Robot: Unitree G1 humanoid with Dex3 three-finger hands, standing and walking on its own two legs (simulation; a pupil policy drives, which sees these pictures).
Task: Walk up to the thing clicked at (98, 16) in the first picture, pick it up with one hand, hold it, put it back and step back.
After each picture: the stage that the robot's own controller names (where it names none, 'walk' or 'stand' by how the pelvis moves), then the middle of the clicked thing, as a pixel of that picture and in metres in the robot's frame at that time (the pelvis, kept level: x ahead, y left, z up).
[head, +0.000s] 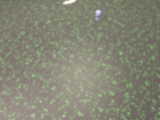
stand; (98, 15) +2.11 -0.21 -0.72
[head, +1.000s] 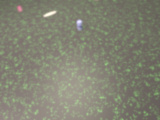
walk; (79, 25) +1.96 +0.18 -0.70
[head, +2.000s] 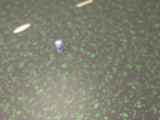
walk; (59, 46) +1.34 +0.37 -0.72
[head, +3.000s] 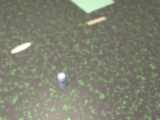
walk; (62, 79) +0.87 +0.27 -0.71
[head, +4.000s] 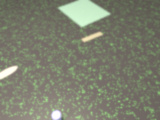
walk; (57, 117) +0.51 +0.22 -0.69
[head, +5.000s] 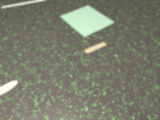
stand; out of the picture +0.37 +0.22 -0.72
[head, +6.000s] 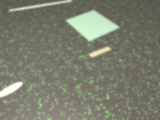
stand; out of the picture +0.38 +0.19 -0.72
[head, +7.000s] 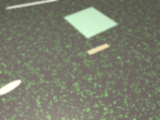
stand; out of the picture +0.38 +0.21 -0.73
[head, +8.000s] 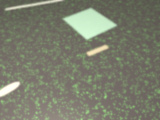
stand; out of the picture +0.37 +0.21 -0.73
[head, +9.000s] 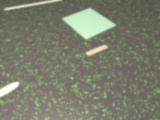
stand; out of the picture +0.37 +0.21 -0.73
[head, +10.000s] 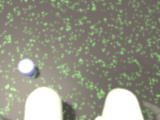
go down; (28, 69) +0.44 +0.25 -0.36
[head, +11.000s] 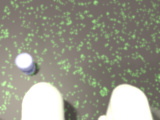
approach; (26, 64) +0.44 +0.27 -0.30
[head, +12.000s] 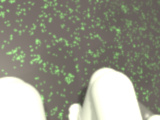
close in; out of the picture +0.41 +0.31 -0.22
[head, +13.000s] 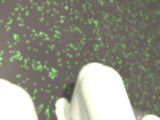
close; out of the picture +0.41 +0.32 -0.22
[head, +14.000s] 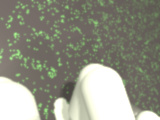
lift; out of the picture +0.39 +0.31 -0.22
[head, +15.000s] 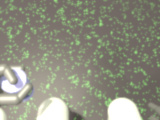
lift; (19, 86) +0.33 +0.23 -0.04
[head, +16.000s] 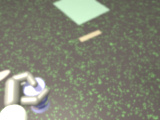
hold; (37, 96) +0.33 +0.18 -0.01
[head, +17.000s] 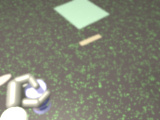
hold; (38, 97) +0.33 +0.18 -0.01
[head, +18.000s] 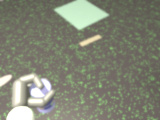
crouch; (43, 96) +0.33 +0.16 -0.01
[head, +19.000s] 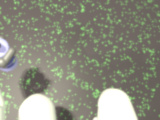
crouch; (2, 56) +0.45 +0.25 -0.10
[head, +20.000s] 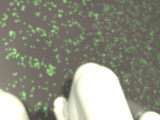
lower; out of the picture +0.42 +0.32 -0.23
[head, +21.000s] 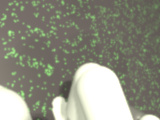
lower; out of the picture +0.42 +0.33 -0.22
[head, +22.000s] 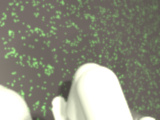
lower; out of the picture +0.42 +0.33 -0.23
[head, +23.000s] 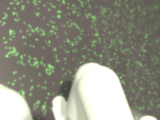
lower; out of the picture +0.42 +0.33 -0.23
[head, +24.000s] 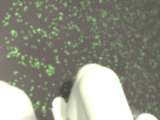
open; out of the picture +0.41 +0.31 -0.23
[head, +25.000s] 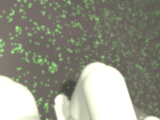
stand; out of the picture +0.41 +0.31 -0.23
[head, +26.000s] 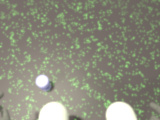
walk; (43, 83) +0.44 +0.24 -0.46
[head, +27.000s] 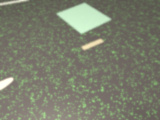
stand; out of the picture +0.39 +0.20 -0.67
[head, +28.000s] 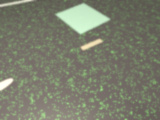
stand; out of the picture +0.39 +0.22 -0.67
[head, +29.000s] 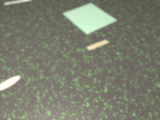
stand; out of the picture +0.40 +0.20 -0.71
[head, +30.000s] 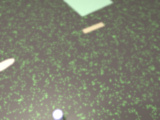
walk; (58, 116) +0.44 +0.16 -0.70
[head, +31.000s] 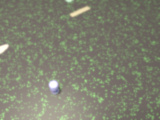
walk; (54, 87) +0.66 +0.23 -0.69
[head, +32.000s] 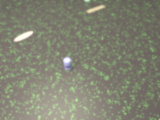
stand; (67, 63) +0.99 +0.20 -0.69
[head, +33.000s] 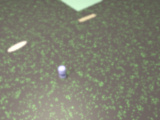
stand; (62, 72) +0.99 +0.23 -0.72
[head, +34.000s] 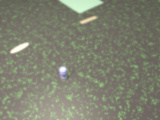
stand; (63, 73) +1.01 +0.23 -0.73
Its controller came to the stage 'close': yes
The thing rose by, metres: 0.70
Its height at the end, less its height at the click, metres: +0.00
